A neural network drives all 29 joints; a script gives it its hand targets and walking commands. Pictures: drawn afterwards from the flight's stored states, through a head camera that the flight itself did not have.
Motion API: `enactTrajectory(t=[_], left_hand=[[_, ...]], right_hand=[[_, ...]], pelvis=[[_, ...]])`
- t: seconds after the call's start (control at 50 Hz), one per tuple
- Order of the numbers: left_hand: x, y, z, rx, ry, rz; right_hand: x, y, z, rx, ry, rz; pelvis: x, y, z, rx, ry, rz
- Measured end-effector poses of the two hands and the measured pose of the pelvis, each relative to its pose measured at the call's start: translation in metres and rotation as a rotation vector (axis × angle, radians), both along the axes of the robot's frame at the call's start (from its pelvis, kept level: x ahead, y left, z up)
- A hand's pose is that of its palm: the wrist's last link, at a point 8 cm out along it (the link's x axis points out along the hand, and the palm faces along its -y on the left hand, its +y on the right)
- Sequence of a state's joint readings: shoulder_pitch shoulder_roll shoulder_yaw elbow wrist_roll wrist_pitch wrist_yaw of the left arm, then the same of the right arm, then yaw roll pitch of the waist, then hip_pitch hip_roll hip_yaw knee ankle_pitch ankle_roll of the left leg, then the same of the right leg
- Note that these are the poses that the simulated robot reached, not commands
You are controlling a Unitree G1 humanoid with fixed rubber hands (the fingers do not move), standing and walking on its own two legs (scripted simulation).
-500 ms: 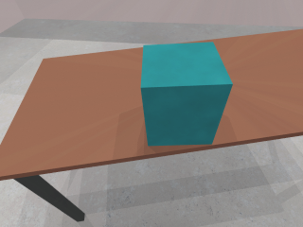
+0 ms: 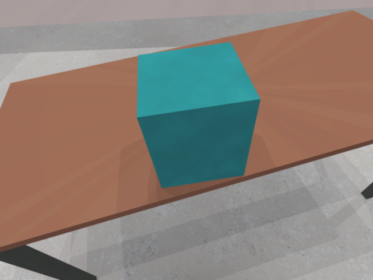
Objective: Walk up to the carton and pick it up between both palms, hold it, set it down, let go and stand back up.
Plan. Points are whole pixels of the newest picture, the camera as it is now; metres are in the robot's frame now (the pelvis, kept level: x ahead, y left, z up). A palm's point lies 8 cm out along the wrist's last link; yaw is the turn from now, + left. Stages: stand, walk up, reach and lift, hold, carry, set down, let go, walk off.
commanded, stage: walk up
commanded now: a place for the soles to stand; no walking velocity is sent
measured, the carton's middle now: (194, 119) +0.44 +0.02 +0.09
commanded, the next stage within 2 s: reach and lift in 0.92 s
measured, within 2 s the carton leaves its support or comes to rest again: neither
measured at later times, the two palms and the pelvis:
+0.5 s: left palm out of the picture +0.04 +0.27 -0.12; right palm out of the picture +0.01 -0.24 -0.12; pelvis +0.00 +0.01 +0.02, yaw -2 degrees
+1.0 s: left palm out of the picture +0.05 +0.27 -0.13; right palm out of the picture +0.04 -0.23 -0.13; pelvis -0.02 +0.02 +0.00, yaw +1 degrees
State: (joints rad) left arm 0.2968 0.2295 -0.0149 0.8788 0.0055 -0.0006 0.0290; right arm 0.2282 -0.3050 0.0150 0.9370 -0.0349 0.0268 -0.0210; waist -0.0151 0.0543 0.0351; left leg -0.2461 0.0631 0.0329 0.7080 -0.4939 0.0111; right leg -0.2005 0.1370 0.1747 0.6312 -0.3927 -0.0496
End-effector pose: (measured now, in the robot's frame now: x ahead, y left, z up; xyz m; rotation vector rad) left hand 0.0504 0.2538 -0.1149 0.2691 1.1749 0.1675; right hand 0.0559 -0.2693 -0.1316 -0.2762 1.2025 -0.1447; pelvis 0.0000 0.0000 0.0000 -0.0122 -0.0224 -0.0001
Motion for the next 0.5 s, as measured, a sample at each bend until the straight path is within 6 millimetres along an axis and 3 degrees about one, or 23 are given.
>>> enactTrajectory(t=[0.06,0.14,0.3,0.5], left_hand=[[-0.007,0.001,-0.003,-0.017,0.047,0.001],[0.000,0.002,-0.005,-0.031,0.047,-0.010],[0.010,0.001,-0.001,-0.034,0.037,-0.039],[-0.007,0.013,-0.001,-0.017,0.078,-0.036]], right_hand=[[0.006,0.014,0.006,0.016,-0.032,-0.008],[0.002,0.026,0.012,0.038,-0.033,-0.021],[-0.017,0.029,0.012,0.041,0.023,-0.058],[-0.042,0.033,0.012,0.036,0.067,-0.072]], pelvis=[[0.003,0.004,0.004,0.001,-0.006,-0.010],[0.006,0.005,0.008,0.026,-0.007,-0.021],[0.004,0.008,0.014,0.016,-0.010,-0.030],[-0.004,0.013,0.016,0.013,-0.017,-0.032]])
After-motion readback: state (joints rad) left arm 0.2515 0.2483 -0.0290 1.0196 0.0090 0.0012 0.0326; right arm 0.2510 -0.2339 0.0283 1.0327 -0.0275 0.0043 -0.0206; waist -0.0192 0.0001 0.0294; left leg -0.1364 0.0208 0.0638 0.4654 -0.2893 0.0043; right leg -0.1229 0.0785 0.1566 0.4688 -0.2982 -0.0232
